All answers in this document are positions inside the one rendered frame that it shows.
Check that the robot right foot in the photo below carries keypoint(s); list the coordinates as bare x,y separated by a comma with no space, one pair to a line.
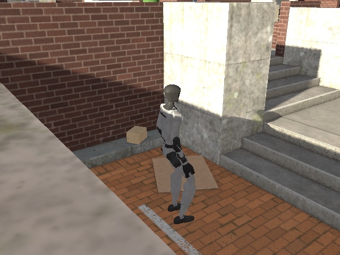
186,219

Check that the robot head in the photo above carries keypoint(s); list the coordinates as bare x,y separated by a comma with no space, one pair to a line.
172,93

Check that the right robot hand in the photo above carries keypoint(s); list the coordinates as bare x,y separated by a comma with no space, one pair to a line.
187,169

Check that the left robot forearm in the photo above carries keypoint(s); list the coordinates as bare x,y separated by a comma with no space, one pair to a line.
159,130

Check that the left robot upper arm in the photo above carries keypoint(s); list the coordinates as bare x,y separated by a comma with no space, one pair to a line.
159,117

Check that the right robot forearm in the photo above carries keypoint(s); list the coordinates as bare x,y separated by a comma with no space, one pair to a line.
180,154

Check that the right robot upper arm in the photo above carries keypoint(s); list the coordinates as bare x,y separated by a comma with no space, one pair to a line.
176,118

